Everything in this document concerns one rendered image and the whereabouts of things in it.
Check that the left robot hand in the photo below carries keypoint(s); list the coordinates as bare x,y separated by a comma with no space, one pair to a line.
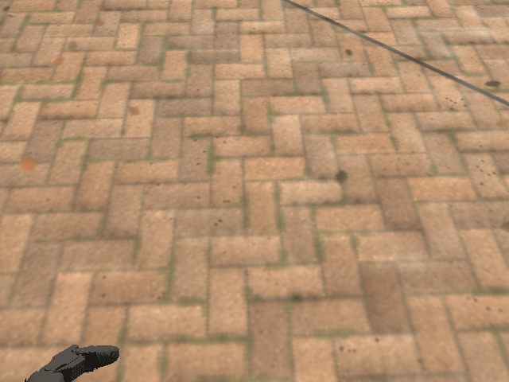
74,361

